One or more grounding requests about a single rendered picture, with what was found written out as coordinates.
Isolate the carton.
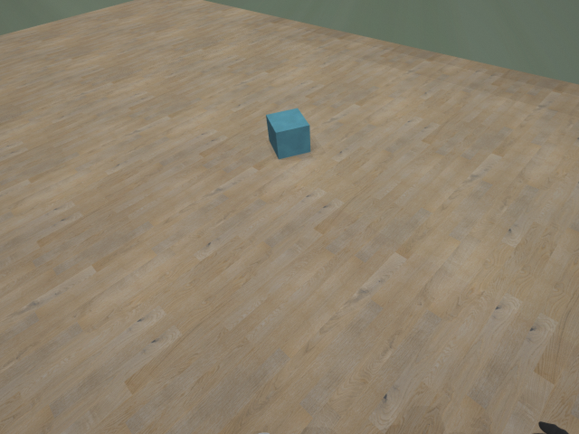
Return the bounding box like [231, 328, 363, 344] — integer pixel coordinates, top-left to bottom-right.
[266, 108, 310, 159]

